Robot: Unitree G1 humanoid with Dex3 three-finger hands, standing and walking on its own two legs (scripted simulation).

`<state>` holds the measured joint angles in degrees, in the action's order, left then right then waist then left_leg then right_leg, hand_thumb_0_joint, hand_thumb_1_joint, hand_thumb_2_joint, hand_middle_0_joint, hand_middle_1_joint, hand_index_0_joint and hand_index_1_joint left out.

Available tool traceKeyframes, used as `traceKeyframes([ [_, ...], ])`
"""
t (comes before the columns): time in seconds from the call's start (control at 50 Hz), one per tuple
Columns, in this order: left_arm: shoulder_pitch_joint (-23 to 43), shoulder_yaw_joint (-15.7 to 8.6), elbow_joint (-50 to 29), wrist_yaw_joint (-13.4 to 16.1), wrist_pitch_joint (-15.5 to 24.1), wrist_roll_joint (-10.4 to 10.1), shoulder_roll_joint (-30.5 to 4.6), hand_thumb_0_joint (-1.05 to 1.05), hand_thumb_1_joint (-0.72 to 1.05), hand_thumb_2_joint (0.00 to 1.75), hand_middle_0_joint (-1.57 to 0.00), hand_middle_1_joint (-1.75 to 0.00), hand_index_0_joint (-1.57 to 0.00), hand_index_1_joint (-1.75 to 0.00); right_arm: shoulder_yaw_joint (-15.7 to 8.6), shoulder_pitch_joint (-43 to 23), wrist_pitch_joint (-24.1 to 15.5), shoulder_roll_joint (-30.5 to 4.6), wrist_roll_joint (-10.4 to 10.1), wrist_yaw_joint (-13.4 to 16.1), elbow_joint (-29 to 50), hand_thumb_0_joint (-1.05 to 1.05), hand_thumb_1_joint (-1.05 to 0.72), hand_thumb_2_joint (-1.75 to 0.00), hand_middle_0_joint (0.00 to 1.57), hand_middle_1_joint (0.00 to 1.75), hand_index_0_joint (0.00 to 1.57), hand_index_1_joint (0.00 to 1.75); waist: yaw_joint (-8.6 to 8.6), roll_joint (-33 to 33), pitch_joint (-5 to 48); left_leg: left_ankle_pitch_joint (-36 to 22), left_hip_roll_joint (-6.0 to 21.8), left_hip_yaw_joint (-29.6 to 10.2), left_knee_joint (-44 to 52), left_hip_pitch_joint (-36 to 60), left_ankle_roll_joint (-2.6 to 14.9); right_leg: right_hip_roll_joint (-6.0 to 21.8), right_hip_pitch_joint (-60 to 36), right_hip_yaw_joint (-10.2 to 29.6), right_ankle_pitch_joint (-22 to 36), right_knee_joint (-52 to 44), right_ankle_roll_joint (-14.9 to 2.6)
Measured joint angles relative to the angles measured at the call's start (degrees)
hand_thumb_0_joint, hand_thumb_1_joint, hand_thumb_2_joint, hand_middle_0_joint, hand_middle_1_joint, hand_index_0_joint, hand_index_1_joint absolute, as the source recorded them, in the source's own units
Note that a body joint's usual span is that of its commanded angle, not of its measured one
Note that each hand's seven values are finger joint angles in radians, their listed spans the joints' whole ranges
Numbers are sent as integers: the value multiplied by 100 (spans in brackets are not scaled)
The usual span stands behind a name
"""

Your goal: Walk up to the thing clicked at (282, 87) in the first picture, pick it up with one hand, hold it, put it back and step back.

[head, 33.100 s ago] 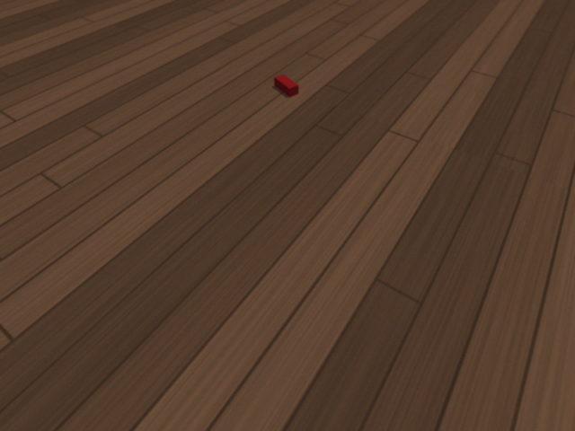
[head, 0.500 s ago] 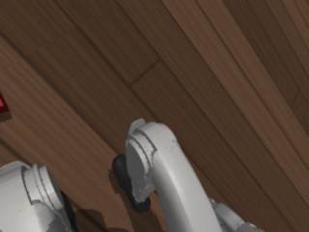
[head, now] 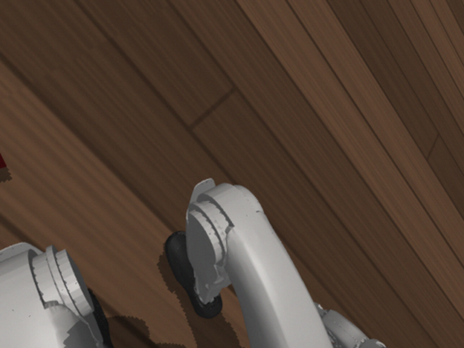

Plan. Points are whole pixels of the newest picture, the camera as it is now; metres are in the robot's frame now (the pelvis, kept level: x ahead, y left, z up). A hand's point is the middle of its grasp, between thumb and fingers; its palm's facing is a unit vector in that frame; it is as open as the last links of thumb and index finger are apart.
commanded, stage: open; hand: left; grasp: from above
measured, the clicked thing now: out of the picture +0.45 +0.31 -0.27
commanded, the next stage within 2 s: withdraw in 0.36 s
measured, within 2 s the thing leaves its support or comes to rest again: neither
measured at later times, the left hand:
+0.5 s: hand out of the picture +0.45 +0.31 -0.24, palm faces -0.44 -0.15 -0.88, open 13.7 cm
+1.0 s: hand out of the picture +0.44 +0.34 -0.08, palm faces -0.37 -0.07 -0.93, open 14.0 cm
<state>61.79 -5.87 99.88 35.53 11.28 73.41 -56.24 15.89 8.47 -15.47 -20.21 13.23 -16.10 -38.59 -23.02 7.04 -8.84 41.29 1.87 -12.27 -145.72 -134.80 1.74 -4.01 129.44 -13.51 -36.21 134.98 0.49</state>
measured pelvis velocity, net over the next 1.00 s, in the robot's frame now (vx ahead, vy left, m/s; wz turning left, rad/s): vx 0.00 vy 0.00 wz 0.10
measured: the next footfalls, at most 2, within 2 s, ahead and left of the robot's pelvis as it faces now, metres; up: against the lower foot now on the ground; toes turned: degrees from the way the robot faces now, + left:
none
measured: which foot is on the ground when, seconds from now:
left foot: down 0.00-1.00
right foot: down 0.00-1.00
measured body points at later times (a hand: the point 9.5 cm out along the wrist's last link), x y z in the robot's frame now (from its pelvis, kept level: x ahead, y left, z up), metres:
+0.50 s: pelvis +0.00 +0.00 +0.00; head +0.27 +0.12 +0.34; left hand +0.47 +0.32 -0.19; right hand +0.04 -0.25 -0.06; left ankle +0.06 +0.12 -0.27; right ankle +0.12 -0.10 -0.27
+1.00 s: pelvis +0.00 +0.00 +0.05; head +0.21 +0.07 +0.44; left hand +0.46 +0.34 -0.03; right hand +0.11 -0.25 -0.06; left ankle +0.06 +0.12 -0.27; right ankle +0.12 -0.10 -0.27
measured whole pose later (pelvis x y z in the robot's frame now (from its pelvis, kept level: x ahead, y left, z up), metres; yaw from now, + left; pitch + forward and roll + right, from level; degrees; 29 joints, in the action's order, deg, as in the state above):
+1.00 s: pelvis +0.00 +0.00 +0.05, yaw +6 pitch +35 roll -9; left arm 52.5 3.0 74.1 19.7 -0.8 61.8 -38.6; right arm 4.8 8.6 -6.4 -17.2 5.8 -14.9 -40.2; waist -12.8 -2.8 6.2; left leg 40.6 1.6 -5.9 -134.1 -128.8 1.7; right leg -3.0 125.7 -7.7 -37.8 128.0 -0.3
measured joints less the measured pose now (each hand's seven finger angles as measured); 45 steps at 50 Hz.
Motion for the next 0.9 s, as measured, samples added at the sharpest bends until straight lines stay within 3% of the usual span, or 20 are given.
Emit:
traceKeyframes([
  [0.26, -22, 42, -151, -149, -62, -157, 44, 0, -46, 97, -12, -100, -13, -99, -17, -121, 30, 36, -33, -8, 80, 0, -89, -90, 20, 30, 20, 30, 49, -30, -15, 24, -16, 3, 62, 45, -31, 15, -29, 3, -36, -34, -31],
  [0.52, -43, 45, -90, -166, 99, -103, -11, 0, -47, 101, -9, -104, -10, -103, 55, -63, 116, 8, -32, 69, 91, 0, -89, -89, 20, 30, 20, 30, 24, -26, -60, -38, -12, -6, 56, 52, -44, 12, -24, -4, 36, -26, -44],
  [0.62, -86, -116, -275, -69, 86, -71, -4, 0, -47, 100, -9, -102, -10, -101, 30, 15, 91, 14, -9, 73, 92, 0, -90, -89, 20, 30, 20, 30, 55, -11, -63, -46, 3, -5, 59, 43, -48, -1, -3, -1, 60, -33, -42],
  [0.68, -214, -146, -633, -113, 0, -87, 143, 0, -49, 98, -9, -101, -10, -100, -57, 99, 99, 39, -21, 41, 48, 0, -90, -90, 20, 30, 20, 30, 124, -68, 45, -34, -5, 7, 90, 29, -63, 8, 17, 9, 39, -48, -56],
  [0.8, -807, -61, -1920, -306, -332, -338, 829, 0, -51, 96, -10, -99, -10, -98, -446, 273, 272, 185, -226, -61, -150, 0, -90, -90, 20, 30, 20, 30, 417, -424, 694, 44, -31, 132, 289, 25, -91, 52, 58, 114, -106, -136, -104],
  [0.9, -946, 356, -2316, -740, -841, -707, 1337, 0, -50, 98, -9, -98, -10, -97, -814, 153, 591, 282, -519, -32, -269, 1, -90, -90, 20, 30, 20, 30, 725, -802, 1289, 44, -30, 364, 660, 184, -41, 76, -48, 320, -188, -366, -95],
])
